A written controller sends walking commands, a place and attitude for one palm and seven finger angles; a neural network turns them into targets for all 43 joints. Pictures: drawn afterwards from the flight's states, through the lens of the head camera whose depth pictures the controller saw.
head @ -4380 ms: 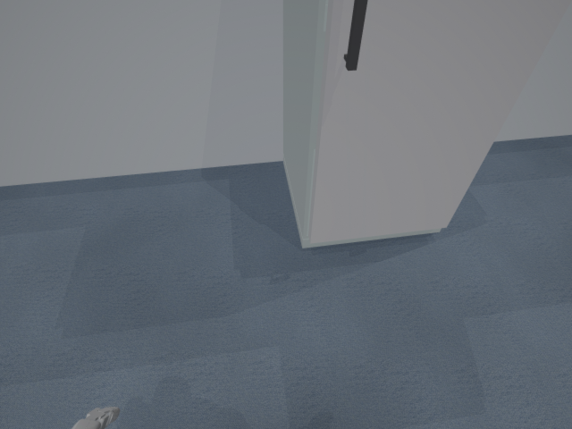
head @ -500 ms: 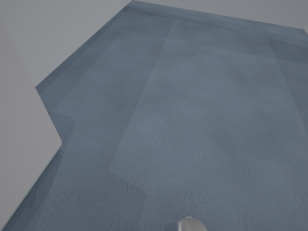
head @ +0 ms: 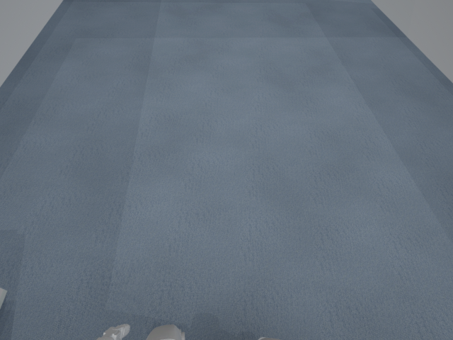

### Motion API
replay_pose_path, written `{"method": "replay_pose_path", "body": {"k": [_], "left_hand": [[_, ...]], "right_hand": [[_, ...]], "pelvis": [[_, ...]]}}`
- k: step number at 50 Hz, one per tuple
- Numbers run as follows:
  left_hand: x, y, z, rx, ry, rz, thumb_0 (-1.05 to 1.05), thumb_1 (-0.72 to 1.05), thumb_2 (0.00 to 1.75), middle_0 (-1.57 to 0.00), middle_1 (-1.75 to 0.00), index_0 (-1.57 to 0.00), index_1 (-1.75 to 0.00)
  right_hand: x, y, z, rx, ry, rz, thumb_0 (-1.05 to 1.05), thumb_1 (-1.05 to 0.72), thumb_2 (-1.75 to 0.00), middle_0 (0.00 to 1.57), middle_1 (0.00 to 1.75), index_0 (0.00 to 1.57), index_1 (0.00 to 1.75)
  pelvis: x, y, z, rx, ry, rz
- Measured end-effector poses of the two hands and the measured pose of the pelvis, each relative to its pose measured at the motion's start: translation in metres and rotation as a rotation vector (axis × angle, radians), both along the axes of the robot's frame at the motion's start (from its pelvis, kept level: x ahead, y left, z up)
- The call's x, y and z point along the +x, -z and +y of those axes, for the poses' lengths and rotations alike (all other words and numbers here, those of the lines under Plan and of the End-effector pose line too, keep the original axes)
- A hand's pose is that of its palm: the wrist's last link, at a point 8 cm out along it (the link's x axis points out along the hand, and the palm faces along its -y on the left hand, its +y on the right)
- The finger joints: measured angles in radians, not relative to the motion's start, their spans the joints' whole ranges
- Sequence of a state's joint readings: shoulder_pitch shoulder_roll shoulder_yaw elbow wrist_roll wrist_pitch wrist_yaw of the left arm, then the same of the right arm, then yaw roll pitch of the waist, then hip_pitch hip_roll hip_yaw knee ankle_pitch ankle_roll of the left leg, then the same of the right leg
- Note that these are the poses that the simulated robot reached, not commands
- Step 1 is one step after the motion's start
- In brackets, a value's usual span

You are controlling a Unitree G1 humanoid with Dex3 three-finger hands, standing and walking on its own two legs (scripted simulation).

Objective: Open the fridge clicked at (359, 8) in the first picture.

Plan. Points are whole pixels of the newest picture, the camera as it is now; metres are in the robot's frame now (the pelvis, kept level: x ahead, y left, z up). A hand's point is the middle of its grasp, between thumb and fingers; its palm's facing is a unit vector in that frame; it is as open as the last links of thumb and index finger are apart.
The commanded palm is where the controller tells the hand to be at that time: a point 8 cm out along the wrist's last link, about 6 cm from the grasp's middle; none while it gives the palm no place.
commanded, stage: turn to face it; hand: left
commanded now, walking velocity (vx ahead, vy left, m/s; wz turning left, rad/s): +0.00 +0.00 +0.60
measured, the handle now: out of the picture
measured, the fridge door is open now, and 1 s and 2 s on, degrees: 0 0 0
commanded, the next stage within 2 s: none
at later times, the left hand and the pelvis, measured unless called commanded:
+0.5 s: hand out of the picture +0.11 +0.28 -0.17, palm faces +0.25 -0.95 -0.19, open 7.4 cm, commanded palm none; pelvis +0.09 +0.07 +0.01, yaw +12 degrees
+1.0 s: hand out of the picture +0.07 +0.22 -0.13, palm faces +0.49 -0.82 -0.31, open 7.4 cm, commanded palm none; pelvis +0.09 +0.00 +0.02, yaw +30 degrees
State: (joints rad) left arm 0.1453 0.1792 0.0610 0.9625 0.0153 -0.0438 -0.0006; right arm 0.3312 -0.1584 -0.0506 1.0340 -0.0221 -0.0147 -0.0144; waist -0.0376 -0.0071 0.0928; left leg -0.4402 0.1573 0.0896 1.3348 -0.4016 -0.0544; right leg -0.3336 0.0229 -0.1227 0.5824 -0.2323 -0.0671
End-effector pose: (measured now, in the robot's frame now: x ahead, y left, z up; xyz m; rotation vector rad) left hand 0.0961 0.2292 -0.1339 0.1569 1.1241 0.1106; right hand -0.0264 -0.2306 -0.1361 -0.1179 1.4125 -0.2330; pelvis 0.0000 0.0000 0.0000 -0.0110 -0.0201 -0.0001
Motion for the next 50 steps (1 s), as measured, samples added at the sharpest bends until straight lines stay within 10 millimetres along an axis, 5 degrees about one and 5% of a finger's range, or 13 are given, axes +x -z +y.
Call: {"method": "replay_pose_path", "body": {"k": [6,15,24,33,42,50], "left_hand": [[0.011,-0.011,0.024,0.043,-0.025,0.049,-0.01,0.93,0.9,-0.2,-0.3,-0.2,-0.3],[0.024,0.023,0.056,-0.046,-0.191,0.046,0.0,0.91,0.9,-0.2,-0.3,-0.2,-0.3],[-0.001,0.007,0.089,-0.021,-0.263,0.162,0.0,0.91,0.9,-0.2,-0.3,-0.2,-0.3],[-0.005,-0.008,0.103,0.039,-0.354,0.121,0.0,0.91,0.9,-0.2,-0.3,-0.2,-0.3],[0.002,-0.026,0.073,0.085,-0.417,0.008,0.0,0.91,0.9,-0.2,-0.3,-0.2,-0.3],[-0.053,-0.041,0.025,0.119,-0.537,0.058,0.0,0.9,0.9,-0.2,-0.3,-0.2,-0.3]], "right_hand": [[0.124,-0.015,0.007,-0.021,-0.075,-0.244,0.0,-0.91,-0.9,0.2,0.29,0.19,0.3],[0.205,-0.012,0.063,-0.018,-0.254,-0.219,-0.01,-0.92,-0.9,0.2,0.29,0.2,0.3],[0.219,-0.027,0.08,-0.039,-0.31,-0.159,-0.01,-0.92,-0.9,0.2,0.3,0.2,0.3],[0.223,-0.028,0.069,-0.034,-0.36,-0.111,0.0,-0.91,-0.9,0.2,0.3,0.2,0.3],[0.244,-0.012,0.035,-0.002,-0.438,-0.115,0.0,-0.9,-0.9,0.2,0.3,0.2,0.3],[0.283,-0.008,0.014,0.032,-0.544,-0.134,0.0,-0.91,-0.9,0.2,0.3,0.2,0.3]], "pelvis": [[0.037,-0.01,0.014,-0.018,-0.021,0.004],[0.086,0.007,0.054,-0.038,-0.138,-0.001],[0.091,-0.011,0.073,-0.047,-0.201,0.045],[0.096,-0.016,0.063,-0.047,-0.305,0.056],[0.09,-0.01,0.027,-0.025,-0.418,0.053],[0.091,-0.016,-0.004,0.031,-0.522,0.044]]}}
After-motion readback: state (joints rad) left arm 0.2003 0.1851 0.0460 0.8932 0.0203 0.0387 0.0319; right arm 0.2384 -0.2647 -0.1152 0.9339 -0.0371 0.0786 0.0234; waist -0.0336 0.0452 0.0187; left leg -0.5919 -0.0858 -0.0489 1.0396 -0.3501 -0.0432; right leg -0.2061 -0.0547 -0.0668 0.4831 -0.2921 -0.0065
